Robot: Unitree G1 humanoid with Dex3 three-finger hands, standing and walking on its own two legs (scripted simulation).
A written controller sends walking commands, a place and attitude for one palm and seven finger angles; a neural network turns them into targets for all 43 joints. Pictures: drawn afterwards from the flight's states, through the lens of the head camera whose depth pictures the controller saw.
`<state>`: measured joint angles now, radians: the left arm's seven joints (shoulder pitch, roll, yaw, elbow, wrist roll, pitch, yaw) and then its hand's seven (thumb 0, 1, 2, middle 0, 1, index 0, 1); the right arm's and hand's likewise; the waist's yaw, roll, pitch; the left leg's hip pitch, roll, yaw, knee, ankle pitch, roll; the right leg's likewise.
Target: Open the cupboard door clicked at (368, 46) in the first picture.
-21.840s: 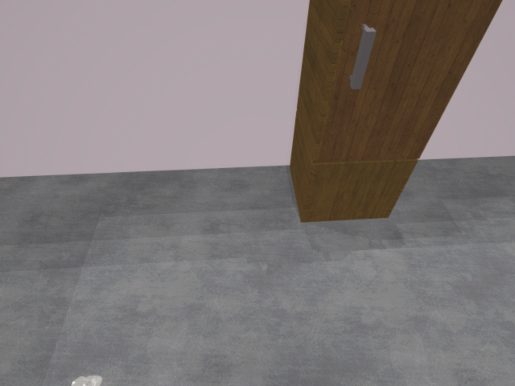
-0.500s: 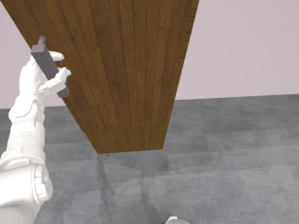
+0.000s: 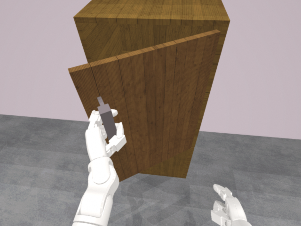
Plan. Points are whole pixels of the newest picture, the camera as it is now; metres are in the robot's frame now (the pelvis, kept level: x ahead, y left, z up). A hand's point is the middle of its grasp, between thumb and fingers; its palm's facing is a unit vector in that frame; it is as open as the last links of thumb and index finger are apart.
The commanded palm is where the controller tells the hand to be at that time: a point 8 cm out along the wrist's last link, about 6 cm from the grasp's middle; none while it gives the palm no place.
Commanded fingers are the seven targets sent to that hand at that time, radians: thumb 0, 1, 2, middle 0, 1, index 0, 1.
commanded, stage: pull the door open along its arc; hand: left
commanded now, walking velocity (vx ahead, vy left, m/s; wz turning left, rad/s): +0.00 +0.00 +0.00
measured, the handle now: (108, 124) +0.35 +0.15 +0.09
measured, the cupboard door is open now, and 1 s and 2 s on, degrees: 33 42 45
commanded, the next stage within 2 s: open thumb and fingers to let go in 0.14 s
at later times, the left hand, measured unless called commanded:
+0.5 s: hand (135, 152) +0.27 +0.06 +0.10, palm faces +0.36 -0.93 +0.00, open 7.2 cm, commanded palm +0.23 +0.11 +0.09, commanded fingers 0.00 -0.08 0.48 -0.33 -1.25 -0.33 -1.25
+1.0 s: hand (132, 150) +0.27 +0.07 +0.10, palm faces +0.33 -0.94 +0.00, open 14.1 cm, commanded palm +0.23 +0.10 +0.09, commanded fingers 0.00 -0.50 0.30 -0.16 -0.35 -0.16 -0.35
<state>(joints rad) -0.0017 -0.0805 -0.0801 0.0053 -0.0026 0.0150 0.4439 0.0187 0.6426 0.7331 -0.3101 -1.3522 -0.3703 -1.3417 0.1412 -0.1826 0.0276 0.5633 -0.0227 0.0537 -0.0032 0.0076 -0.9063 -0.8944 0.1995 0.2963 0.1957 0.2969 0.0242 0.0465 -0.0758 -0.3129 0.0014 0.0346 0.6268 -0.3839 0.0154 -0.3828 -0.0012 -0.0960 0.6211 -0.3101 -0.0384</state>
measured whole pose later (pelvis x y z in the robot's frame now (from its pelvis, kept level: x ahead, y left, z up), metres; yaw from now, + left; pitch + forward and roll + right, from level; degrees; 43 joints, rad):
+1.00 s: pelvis -0.04 +0.00 +0.00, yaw +1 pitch -1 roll +0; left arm -0.04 -0.11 -0.21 0.10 0.03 -0.01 0.53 0.00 -0.48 0.31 -0.36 -0.87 -0.39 -0.85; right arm 0.16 -0.18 0.03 0.62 -0.03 0.06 -0.03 0.01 -0.90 -0.89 0.20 0.30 0.20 0.30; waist 0.02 0.04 -0.02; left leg -0.27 -0.01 0.02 0.62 -0.33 0.02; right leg -0.34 -0.02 -0.11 0.61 -0.26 -0.04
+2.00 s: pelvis -0.01 -0.01 +0.00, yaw +0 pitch +1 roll +0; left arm 0.40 0.15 -0.07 -0.29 -0.14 -0.08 -0.09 -0.01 -0.50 0.30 -0.22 -0.34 -0.21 -0.33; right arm 0.22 -0.22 0.05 0.51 0.02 -0.09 -0.03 0.01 -0.90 -0.89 0.20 0.30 0.20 0.30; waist 0.02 0.04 -0.04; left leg -0.30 0.02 0.03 0.67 -0.40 0.00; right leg -0.37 0.01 -0.10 0.67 -0.33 -0.06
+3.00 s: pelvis -0.02 +0.01 +0.00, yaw +1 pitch -1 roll -1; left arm 0.49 0.27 0.15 -0.43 -0.23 0.00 -0.21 -0.01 -0.45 0.32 -0.15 -0.30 -0.16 -0.30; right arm 0.24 -0.24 0.07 0.56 0.04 -0.25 -0.07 0.01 -0.90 -0.89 0.20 0.30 0.20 0.30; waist 0.06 0.06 -0.04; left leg -0.26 -0.01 0.01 0.67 -0.39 0.03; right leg -0.31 -0.01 -0.11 0.64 -0.31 -0.03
